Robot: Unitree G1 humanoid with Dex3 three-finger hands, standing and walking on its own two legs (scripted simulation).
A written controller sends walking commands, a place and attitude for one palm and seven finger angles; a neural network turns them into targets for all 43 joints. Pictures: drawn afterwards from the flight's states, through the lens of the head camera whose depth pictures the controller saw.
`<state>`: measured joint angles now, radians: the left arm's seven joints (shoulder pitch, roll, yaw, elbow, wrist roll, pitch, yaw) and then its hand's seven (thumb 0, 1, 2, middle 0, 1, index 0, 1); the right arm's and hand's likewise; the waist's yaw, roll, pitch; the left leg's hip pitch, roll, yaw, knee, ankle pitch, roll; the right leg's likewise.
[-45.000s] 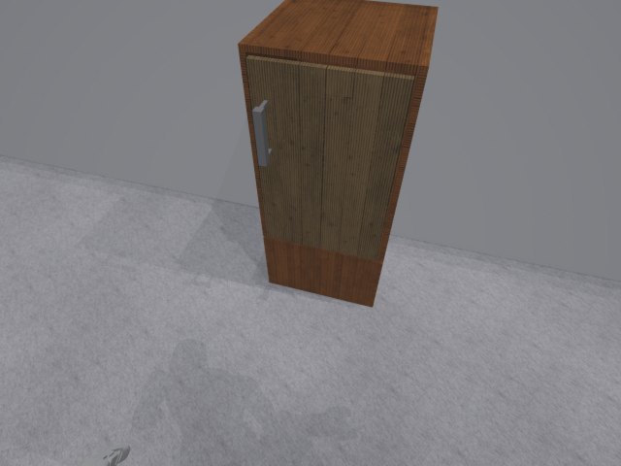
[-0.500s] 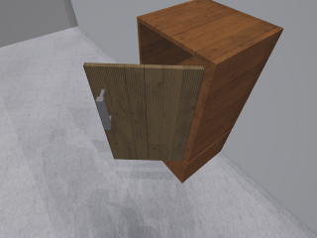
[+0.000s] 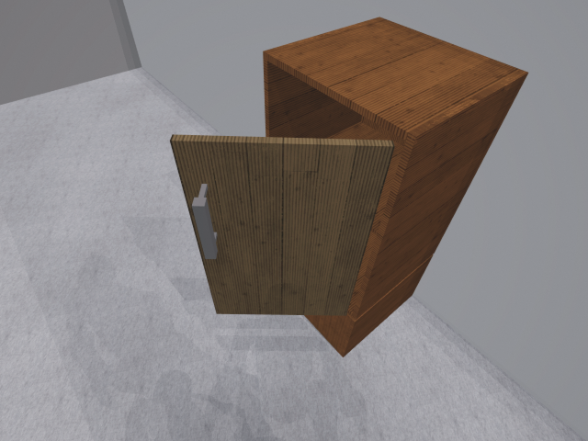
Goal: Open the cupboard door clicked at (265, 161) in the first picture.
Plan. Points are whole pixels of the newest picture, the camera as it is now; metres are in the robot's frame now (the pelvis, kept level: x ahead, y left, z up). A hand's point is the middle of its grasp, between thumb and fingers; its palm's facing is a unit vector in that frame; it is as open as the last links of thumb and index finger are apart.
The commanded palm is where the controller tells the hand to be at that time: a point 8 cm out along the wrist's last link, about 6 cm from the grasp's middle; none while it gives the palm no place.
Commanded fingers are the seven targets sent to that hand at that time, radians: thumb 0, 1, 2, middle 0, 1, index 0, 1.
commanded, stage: look again from close up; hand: left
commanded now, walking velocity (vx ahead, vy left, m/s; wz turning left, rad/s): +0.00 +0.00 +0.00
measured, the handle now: (207, 222) +0.51 +0.20 -0.04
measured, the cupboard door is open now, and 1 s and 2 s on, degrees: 50 50 50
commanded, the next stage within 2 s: raise the hand with hooked fingers in 0.14 s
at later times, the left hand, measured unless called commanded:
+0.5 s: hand (160, 369) +0.21 +0.19 +0.00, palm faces +0.17 -0.98 -0.06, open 7.8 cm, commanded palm +0.11 +0.25 -0.06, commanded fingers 0.00 0.57 0.76 -0.22 -0.51 -0.22 -0.51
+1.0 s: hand (159, 384) +0.21 +0.21 -0.06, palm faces -0.03 -1.00 -0.02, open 10.6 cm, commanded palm +0.16 +0.27 -0.05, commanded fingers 0.00 -0.01 0.51 -0.27 -0.88 -0.27 -0.88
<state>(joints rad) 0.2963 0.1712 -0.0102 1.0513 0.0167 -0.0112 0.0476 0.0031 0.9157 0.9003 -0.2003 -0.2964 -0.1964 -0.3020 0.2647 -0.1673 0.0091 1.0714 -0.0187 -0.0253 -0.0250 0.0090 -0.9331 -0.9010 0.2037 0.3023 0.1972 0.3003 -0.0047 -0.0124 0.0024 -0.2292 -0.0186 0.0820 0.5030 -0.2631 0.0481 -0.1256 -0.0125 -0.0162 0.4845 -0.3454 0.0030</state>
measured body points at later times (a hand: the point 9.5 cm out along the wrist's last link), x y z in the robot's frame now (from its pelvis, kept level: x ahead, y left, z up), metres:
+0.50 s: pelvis -0.04 +0.00 -0.03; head -0.03 -0.01 +0.42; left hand +0.19 +0.24 +0.01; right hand +0.11 -0.24 -0.13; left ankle +0.01 +0.09 -0.74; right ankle -0.02 -0.10 -0.74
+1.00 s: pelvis -0.03 -0.02 -0.09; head +0.04 -0.01 +0.35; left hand +0.20 +0.26 -0.05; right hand +0.15 -0.23 -0.19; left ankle +0.00 +0.09 -0.74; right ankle -0.02 -0.10 -0.74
